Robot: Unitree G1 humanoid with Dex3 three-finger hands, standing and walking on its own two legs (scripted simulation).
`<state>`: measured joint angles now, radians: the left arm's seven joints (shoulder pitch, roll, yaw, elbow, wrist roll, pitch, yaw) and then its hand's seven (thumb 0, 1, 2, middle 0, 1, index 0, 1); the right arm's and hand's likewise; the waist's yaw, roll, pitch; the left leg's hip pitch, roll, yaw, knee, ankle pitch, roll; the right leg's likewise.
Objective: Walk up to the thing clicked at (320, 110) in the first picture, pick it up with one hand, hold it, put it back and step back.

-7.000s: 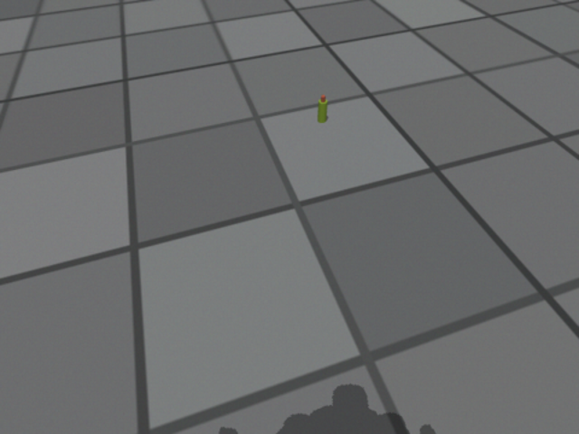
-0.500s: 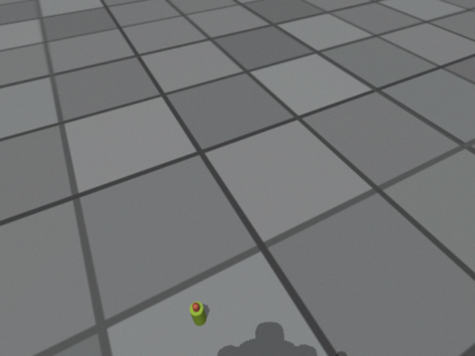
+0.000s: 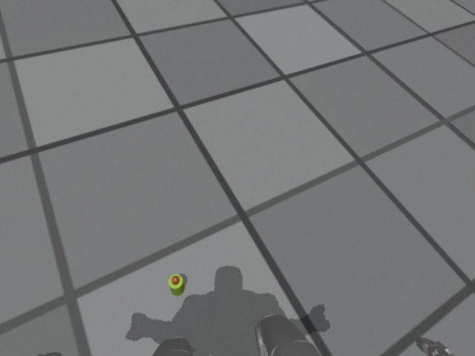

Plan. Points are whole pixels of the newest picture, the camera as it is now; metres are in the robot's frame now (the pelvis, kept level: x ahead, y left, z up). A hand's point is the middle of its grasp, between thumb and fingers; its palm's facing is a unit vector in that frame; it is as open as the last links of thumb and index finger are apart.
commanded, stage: walk up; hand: left
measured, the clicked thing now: (176, 284) +0.37 +0.17 -0.68
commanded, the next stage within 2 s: stand in 1.66 s
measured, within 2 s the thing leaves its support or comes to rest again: neither
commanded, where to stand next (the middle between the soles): +0.02 -0.04 m, yaw +0 degrees
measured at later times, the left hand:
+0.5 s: hand out of the picture +0.06 +0.24 -0.12, palm faces +0.05 -0.90 -0.44, open 7.4 cm
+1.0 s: hand out of the picture +0.08 +0.21 -0.16, palm faces +0.01 -0.93 -0.36, open 7.4 cm
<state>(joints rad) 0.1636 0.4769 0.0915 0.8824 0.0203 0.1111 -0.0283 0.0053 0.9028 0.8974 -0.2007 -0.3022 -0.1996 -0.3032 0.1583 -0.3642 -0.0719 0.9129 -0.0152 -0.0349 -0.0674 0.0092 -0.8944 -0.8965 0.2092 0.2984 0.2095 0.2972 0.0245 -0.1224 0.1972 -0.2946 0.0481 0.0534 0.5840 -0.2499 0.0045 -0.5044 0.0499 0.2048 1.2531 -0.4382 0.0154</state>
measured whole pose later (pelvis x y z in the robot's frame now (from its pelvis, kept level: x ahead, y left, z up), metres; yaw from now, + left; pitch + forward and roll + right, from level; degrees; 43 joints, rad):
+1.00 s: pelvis -0.01 -0.05 -0.02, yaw +4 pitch -3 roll +1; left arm 0.11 0.35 0.03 0.86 0.00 0.02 -0.01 0.01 0.90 0.90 -0.20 -0.30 -0.20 -0.30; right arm 0.16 -0.40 -0.05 0.82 0.02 0.05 -0.03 0.01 -0.90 -0.90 0.20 0.30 0.20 0.30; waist 0.00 0.01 0.24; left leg -0.32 -0.04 -0.08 1.00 -0.59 0.01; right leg -0.45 -0.01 -0.01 0.66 -0.16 -0.03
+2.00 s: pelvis -0.06 -0.10 +0.01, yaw +2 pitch -4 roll +0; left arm 0.11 0.32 -0.02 0.96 -0.01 -0.03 0.01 0.01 0.90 0.90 -0.21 -0.30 -0.21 -0.30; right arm 0.14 -0.34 -0.02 0.98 -0.01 0.00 0.01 0.01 -0.90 -0.90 0.20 0.30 0.20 0.30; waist 0.00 0.02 0.08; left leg -0.19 0.02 -0.06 0.46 -0.21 -0.04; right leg -0.13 0.03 -0.03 0.49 -0.29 -0.04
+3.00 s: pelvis -0.06 -0.08 +0.02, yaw +1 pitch -2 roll +0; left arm 0.10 0.35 0.00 1.16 0.00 -0.02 -0.01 0.01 0.90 0.90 -0.20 -0.30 -0.20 -0.30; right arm 0.09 -0.35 0.00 1.16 -0.01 -0.02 0.01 0.01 -0.90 -0.90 0.20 0.30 0.20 0.30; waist 0.00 0.00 0.05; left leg -0.15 0.01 -0.03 0.32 -0.14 -0.02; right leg -0.08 0.02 0.00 0.31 -0.20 -0.01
